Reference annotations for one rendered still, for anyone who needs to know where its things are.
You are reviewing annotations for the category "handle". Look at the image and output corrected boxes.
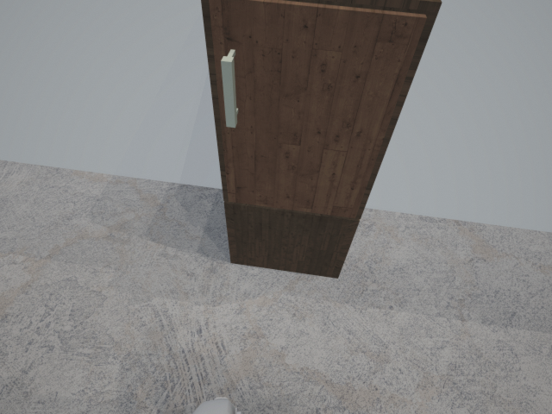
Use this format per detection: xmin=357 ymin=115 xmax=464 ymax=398
xmin=221 ymin=49 xmax=238 ymax=128

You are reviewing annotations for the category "cupboard door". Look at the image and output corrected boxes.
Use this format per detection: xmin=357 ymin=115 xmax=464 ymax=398
xmin=209 ymin=0 xmax=427 ymax=218

